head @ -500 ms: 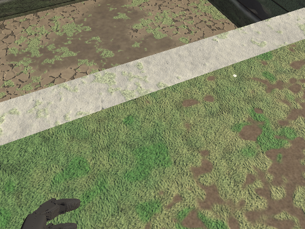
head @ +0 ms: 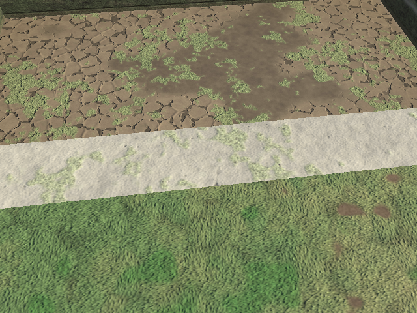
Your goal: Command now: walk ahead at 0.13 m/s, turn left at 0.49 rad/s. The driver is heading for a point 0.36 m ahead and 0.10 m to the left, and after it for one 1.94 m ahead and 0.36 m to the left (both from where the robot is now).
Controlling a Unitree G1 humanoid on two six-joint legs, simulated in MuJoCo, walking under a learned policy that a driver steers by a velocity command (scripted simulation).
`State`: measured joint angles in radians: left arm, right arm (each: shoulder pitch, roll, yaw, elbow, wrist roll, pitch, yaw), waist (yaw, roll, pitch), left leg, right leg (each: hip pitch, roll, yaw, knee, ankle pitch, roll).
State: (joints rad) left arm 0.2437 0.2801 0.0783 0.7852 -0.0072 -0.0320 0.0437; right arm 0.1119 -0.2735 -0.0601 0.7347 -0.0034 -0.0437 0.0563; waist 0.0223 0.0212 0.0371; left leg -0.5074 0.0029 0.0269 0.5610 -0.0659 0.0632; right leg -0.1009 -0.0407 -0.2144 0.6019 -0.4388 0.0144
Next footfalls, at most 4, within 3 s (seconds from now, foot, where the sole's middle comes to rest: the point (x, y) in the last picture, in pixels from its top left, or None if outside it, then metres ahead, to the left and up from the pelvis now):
0.44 right None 0.17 -0.14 -0.76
0.94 left None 0.18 0.20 -0.76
1.44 right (159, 270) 0.58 0.19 -0.76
1.88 left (94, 220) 0.75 0.44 -0.76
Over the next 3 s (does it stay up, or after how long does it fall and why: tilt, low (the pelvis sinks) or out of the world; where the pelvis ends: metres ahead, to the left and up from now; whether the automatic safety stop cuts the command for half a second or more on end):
stays up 0.92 0.24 0.01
